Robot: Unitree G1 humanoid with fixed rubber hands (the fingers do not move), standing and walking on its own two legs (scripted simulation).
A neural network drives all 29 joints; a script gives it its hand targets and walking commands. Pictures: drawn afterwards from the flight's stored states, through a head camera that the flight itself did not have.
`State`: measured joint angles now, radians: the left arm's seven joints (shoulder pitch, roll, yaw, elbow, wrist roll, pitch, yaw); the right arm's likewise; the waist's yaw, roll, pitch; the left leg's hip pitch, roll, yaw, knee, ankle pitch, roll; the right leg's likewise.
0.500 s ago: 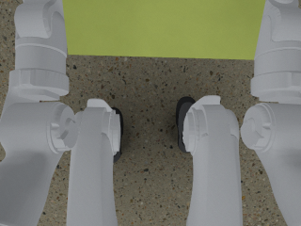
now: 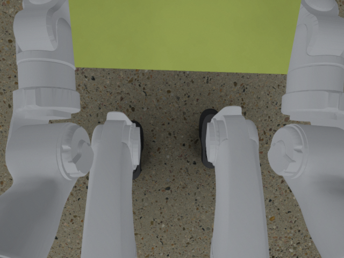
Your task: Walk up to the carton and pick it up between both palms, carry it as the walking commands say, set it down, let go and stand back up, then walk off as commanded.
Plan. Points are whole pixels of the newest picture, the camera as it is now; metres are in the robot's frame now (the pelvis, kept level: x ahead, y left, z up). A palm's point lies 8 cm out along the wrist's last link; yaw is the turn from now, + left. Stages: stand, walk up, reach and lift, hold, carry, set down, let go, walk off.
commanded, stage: reach and lift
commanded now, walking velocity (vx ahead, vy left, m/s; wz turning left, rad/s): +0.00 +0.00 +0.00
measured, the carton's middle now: out of the picture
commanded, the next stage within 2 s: none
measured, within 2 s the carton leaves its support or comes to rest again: neither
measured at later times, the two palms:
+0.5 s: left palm out of the picture +0.55 +0.13 -0.04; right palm out of the picture +0.53 -0.22 -0.04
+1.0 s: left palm out of the picture +0.52 +0.14 +0.04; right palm out of the picture +0.50 -0.21 +0.03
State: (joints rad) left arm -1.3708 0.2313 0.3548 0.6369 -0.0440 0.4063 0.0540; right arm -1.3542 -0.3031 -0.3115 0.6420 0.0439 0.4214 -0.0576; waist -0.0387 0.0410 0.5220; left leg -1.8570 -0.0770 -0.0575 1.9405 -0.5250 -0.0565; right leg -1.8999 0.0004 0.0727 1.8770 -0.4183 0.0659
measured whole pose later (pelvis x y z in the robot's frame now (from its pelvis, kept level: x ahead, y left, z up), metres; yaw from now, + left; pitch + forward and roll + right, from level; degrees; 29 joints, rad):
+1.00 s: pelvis -0.01 +0.00 +0.11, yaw -1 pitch +19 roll +1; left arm -1.19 0.17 0.38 0.63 0.01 0.44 0.01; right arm -1.17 -0.24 -0.31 0.59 -0.03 0.50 -0.03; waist -0.02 0.04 0.45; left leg -1.46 -0.05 -0.05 1.57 -0.45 -0.05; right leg -1.51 0.01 0.07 1.52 -0.34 0.05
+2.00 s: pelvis +0.10 +0.00 +0.25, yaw -2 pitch +20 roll +1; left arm -0.62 -0.01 0.43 0.69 0.20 0.43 -0.11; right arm -0.58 -0.03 -0.41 0.63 -0.22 0.47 0.11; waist -0.02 0.02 -0.15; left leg -0.93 -0.02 -0.05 0.96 -0.38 -0.02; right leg -0.98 0.00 0.07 0.93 -0.30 0.04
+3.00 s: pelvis +0.12 -0.02 +0.32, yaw +0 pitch -2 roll +0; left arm -0.30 -0.06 0.31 0.34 0.15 0.60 -0.11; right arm -0.31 0.03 -0.29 0.31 -0.20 0.65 0.12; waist -0.02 0.02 0.02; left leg -0.17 0.00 -0.09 0.41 -0.21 -0.03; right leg -0.22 -0.01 0.03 0.41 -0.15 0.01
